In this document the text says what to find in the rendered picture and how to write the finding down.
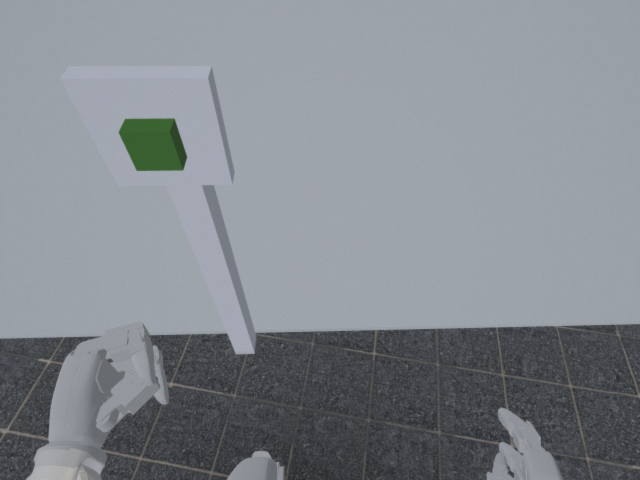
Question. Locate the robot left forearm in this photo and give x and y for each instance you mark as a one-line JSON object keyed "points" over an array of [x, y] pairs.
{"points": [[68, 460]]}

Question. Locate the left robot shin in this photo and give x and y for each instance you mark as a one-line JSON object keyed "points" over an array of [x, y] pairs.
{"points": [[261, 454]]}

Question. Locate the robot left thigh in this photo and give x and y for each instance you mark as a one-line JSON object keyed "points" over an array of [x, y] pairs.
{"points": [[258, 468]]}

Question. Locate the robot right hand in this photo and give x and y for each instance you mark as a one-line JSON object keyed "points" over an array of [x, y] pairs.
{"points": [[535, 464]]}

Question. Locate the button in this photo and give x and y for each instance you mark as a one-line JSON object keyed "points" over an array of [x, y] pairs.
{"points": [[153, 144]]}

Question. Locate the robot left hand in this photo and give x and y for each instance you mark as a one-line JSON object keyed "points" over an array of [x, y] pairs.
{"points": [[80, 410]]}

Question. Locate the panel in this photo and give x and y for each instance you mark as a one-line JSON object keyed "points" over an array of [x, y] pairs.
{"points": [[105, 96]]}

